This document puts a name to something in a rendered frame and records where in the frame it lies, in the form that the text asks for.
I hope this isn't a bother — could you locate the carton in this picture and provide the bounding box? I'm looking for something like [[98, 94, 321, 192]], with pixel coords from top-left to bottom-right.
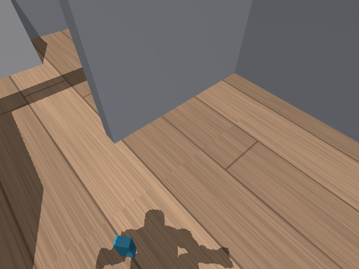
[[113, 235, 137, 258]]

